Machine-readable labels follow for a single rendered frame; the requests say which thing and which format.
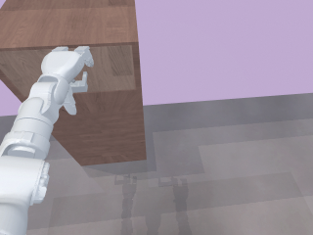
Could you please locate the handle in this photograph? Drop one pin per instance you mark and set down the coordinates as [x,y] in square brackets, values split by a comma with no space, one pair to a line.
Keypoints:
[80,85]

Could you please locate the left robot forearm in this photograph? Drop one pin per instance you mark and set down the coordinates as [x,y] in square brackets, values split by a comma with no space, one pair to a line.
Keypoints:
[31,132]

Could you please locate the robot left hand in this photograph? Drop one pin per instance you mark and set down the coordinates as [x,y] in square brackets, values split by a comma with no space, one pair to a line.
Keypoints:
[67,64]

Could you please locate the cabinet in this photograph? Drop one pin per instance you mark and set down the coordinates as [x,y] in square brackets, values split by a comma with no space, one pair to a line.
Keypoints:
[109,125]

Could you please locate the drawer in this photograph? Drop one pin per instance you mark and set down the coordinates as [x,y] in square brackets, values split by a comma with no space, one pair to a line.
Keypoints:
[113,68]

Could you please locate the left robot upper arm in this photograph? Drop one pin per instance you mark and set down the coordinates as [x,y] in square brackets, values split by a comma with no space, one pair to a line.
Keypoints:
[23,182]

